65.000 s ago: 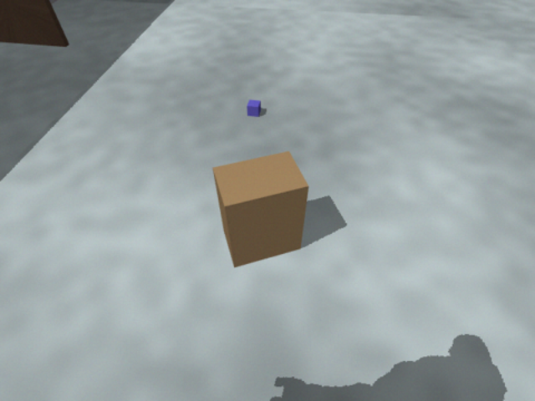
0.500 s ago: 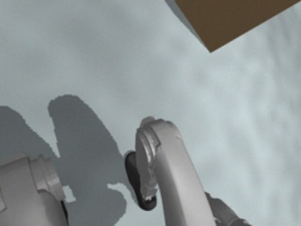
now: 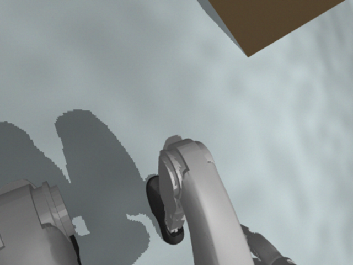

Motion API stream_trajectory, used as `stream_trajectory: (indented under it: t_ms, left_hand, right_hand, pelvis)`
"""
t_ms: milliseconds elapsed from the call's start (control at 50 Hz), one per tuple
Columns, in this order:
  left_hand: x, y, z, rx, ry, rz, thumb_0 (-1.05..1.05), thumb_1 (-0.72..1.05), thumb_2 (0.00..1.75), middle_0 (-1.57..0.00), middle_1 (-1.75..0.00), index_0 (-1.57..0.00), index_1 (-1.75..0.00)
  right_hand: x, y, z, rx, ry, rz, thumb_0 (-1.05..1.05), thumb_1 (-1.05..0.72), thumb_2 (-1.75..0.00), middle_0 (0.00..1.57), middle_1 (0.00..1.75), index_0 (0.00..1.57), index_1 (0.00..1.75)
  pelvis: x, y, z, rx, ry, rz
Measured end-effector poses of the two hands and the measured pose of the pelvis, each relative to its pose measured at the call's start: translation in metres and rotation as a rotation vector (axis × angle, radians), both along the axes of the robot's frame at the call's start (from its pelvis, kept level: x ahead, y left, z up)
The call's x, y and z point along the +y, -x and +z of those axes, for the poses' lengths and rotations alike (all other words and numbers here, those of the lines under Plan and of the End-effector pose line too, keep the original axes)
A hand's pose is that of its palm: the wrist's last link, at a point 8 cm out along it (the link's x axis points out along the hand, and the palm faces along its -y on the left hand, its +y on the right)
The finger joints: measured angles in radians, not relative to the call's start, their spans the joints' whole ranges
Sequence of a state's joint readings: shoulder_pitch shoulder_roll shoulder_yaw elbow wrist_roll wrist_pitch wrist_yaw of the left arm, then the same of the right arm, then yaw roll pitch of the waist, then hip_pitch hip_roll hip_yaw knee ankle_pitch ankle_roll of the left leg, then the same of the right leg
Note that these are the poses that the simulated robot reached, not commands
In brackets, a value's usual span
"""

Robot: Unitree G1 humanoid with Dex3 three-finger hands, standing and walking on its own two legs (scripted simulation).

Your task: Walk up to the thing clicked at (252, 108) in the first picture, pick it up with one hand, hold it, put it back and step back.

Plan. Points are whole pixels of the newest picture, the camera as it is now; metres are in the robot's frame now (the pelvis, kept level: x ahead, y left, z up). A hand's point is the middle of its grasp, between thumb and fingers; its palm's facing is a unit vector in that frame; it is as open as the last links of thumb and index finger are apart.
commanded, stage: settle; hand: left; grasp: from above
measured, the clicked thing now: out of the picture +0.46 +0.35 -0.26
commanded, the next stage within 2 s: lift in 0.92 s
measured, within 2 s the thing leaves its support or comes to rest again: leaves its support in 0.32 s
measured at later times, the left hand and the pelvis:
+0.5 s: hand out of the picture +0.46 +0.36 -0.18, palm faces -0.40 -0.07 -0.91, open 10.1 cm; pelvis +0.00 +0.00 +0.01, yaw +1 degrees
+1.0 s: hand out of the picture +0.45 +0.36 -0.10, palm faces -0.46 -0.04 -0.89, open 10.1 cm; pelvis -0.01 +0.00 +0.04, yaw +5 degrees
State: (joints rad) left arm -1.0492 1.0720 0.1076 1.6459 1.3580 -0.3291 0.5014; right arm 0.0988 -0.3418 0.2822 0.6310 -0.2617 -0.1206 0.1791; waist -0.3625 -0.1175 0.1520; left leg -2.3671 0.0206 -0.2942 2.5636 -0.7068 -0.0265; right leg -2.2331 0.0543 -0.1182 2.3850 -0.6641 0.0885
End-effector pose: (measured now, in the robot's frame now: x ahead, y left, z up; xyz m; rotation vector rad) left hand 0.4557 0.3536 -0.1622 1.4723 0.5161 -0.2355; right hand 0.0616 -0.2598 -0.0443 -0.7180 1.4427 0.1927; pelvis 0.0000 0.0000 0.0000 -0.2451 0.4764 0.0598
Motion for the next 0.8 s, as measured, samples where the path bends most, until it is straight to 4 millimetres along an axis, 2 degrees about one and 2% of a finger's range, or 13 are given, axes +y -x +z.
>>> stream_trajectory:
  t_ms: [340, 440, 660, 800]
  left_hand:
    - [0.0, -0.004, 0.006, -0.016, -0.007, -0.023, -0.01, 0.01, 0.45, -0.73, -0.46, -0.74, -0.43]
    - [0.003, -0.007, 0.024, -0.052, -0.013, -0.024, -0.01, 0.0, 0.46, -0.74, -0.45, -0.75, -0.43]
    - [0.011, -0.004, 0.077, -0.022, -0.05, -0.007, -0.01, -0.01, 0.46, -0.75, -0.44, -0.75, -0.42]
    - [0.007, 0.002, 0.101, 0.012, -0.035, -0.034, -0.01, -0.01, 0.46, -0.75, -0.44, -0.75, -0.42]
  right_hand:
    - [0.002, -0.005, 0.002, -0.006, 0.001, -0.013, 0.0, -0.92, -0.9, 0.2, 0.3, 0.2, 0.3]
    - [0.001, -0.011, 0.003, -0.021, -0.01, -0.034, 0.0, -0.92, -0.9, 0.2, 0.3, 0.21, 0.3]
    - [0.002, -0.031, 0.0, -0.092, -0.054, -0.103, 0.0, -0.92, -0.9, 0.2, 0.3, 0.2, 0.3]
    - [0.0, -0.032, 0.005, -0.108, -0.048, -0.134, 0.0, -0.92, -0.9, 0.2, 0.3, 0.2, 0.3]
  pelvis:
    - [0.001, -0.001, 0.003, 0.019, 0.008, 0.008]
    - [0.001, -0.003, 0.007, 0.041, 0.007, 0.015]
    - [0.002, 0.0, 0.021, 0.084, -0.01, 0.041]
    - [0.001, 0.006, 0.032, 0.085, -0.021, 0.054]
